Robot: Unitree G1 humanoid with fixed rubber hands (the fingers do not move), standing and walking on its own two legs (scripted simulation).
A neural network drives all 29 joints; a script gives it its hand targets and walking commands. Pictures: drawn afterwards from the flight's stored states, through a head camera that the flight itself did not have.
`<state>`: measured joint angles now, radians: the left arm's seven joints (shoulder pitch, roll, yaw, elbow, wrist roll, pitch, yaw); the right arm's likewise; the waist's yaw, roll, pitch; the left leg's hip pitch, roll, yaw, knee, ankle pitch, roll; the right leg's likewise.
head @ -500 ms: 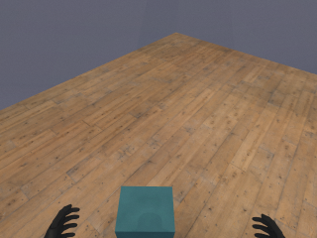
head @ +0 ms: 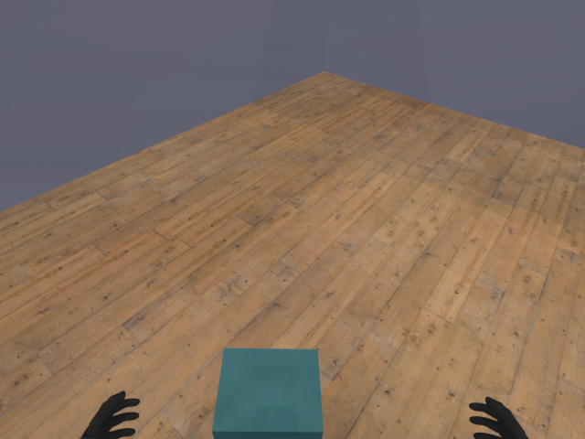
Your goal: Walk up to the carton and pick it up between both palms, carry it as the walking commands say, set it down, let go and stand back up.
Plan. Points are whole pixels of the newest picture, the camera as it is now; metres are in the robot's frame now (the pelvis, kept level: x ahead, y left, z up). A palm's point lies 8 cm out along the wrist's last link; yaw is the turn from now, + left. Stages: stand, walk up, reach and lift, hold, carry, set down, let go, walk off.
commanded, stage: stand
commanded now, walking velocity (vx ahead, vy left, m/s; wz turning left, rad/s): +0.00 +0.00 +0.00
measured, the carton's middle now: (269, 408) +0.42 +0.07 -0.62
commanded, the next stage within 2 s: none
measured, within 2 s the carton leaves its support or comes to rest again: neither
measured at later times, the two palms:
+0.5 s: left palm out of the picture +0.12 +0.29 -0.08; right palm out of the picture +0.13 -0.28 -0.05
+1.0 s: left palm out of the picture +0.10 +0.29 -0.09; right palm out of the picture +0.11 -0.29 -0.06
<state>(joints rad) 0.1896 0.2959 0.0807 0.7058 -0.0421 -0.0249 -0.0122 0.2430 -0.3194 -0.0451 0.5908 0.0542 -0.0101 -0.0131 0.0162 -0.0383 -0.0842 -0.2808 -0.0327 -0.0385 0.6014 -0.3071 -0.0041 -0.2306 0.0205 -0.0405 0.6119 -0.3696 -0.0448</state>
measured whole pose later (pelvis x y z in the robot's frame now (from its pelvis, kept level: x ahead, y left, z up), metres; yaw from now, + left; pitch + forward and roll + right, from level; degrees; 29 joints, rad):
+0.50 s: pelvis -0.02 +0.00 +0.00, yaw +0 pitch -2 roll +0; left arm 0.19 0.31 0.08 0.76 -0.04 -0.04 -0.01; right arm 0.25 -0.33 -0.05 0.63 0.05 -0.02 -0.01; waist 0.02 -0.04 -0.08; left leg -0.28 -0.03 -0.04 0.60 -0.29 0.00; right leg -0.23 0.02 -0.04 0.61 -0.35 -0.04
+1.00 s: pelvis -0.02 +0.00 +0.00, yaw +0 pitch -3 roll +0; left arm 0.19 0.32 0.08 0.81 -0.04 -0.05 -0.01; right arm 0.25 -0.34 -0.05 0.68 0.05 -0.02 -0.01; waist 0.01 -0.04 -0.05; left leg -0.28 -0.03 -0.04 0.59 -0.27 0.00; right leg -0.23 0.02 -0.04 0.61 -0.34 -0.04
